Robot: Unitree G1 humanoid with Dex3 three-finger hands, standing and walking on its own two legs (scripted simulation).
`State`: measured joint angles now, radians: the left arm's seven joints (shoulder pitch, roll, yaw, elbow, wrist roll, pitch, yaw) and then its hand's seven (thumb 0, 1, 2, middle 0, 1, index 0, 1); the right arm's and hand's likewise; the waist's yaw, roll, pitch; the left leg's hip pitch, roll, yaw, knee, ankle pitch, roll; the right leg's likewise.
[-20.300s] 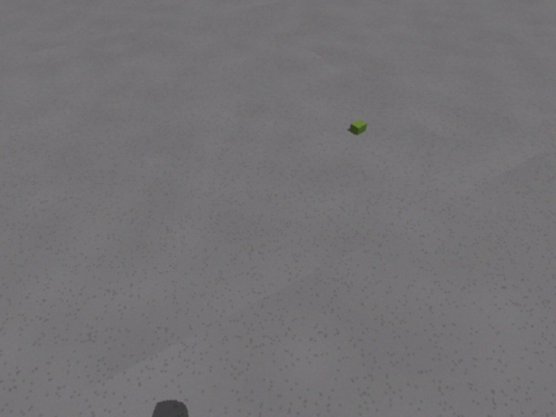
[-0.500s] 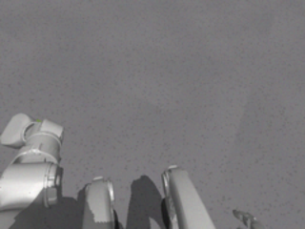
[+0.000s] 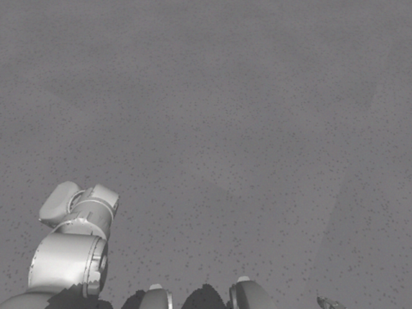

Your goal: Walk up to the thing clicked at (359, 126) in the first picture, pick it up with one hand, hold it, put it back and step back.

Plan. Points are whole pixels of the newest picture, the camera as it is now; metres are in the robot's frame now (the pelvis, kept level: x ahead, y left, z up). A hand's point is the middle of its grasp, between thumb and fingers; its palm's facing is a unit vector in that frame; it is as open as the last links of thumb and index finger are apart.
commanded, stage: lift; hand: left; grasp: from above
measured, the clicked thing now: (87, 215) +0.37 +0.26 -0.10
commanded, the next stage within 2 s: hold in 0.30 s
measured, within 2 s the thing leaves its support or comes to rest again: neither
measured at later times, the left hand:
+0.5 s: hand (63, 206) +0.34 +0.26 +0.01, palm faces -0.18 -0.44 -0.88, open 9.0 cm
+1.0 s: hand (62, 193) +0.36 +0.25 +0.03, palm faces -0.15 -0.43 -0.89, open 9.0 cm
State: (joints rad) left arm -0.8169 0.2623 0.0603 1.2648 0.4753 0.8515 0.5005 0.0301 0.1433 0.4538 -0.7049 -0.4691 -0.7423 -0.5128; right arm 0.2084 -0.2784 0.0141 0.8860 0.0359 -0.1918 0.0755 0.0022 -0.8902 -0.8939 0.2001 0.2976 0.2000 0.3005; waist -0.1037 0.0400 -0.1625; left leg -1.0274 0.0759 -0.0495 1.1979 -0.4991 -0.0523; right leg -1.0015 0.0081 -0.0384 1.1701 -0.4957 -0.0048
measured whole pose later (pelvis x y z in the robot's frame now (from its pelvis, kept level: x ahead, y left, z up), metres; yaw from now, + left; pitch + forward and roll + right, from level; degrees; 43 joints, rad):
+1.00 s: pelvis +0.04 +0.01 +0.07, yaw +0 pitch +9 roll +0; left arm -0.75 0.18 0.01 1.20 0.45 0.90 0.50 0.03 0.18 0.37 -0.74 -0.41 -0.77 -0.47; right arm 0.20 -0.28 -0.01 0.89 0.02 -0.13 0.12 0.00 -0.90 -0.89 0.20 0.30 0.20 0.30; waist -0.05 0.04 -0.11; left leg -0.54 0.05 0.00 0.76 -0.37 -0.03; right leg -0.53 -0.02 -0.01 0.75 -0.38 0.01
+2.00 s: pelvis +0.05 +0.01 +0.09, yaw +0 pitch +7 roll +0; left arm -0.75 0.18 -0.02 1.13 0.43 0.99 0.48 0.02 0.18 0.37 -0.75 -0.38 -0.78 -0.45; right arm 0.15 -0.27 0.01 0.87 0.03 -0.12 0.12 0.01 -0.91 -0.90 0.20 0.30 0.20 0.30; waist -0.02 0.03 -0.09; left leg -0.42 0.05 0.01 0.63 -0.33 -0.03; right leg -0.42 -0.02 -0.01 0.64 -0.34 0.01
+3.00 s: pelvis +0.00 +0.01 -0.01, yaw -1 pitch +24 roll -2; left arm -1.01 0.31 0.21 1.52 0.47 0.70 0.73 0.02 0.19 0.38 -0.72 -0.43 -0.76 -0.44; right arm 0.18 -0.28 -0.04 0.91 -0.08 -0.19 0.17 0.00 -0.87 -0.89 0.20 0.30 0.20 0.30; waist -0.12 -0.02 -0.15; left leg -1.17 0.07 -0.03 1.23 -0.49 -0.03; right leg -1.14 0.00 -0.01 1.19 -0.48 0.02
